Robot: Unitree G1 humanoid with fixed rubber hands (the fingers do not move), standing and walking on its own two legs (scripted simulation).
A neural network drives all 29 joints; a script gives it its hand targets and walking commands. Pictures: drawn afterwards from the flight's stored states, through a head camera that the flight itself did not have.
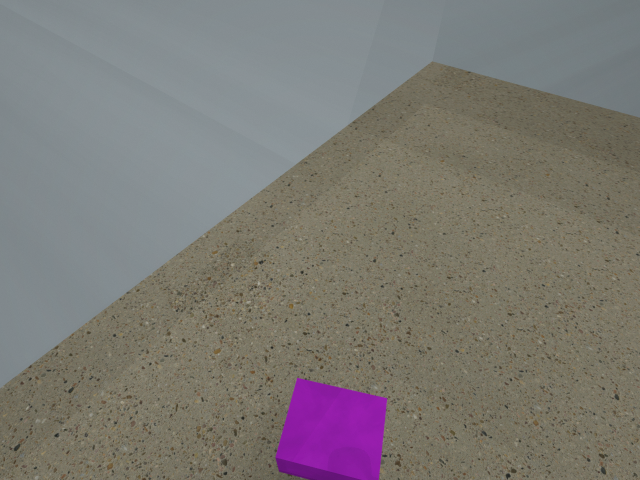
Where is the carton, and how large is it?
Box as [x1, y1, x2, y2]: [275, 378, 386, 479]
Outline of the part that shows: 297,378 275,457 279,471 309,479 378,479 386,398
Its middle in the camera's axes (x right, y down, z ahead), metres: +0.03 +0.57 +1.09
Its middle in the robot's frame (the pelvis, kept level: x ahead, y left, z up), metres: +0.40 -0.02 -0.71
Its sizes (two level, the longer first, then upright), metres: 0.266 0.215 0.148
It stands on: the floor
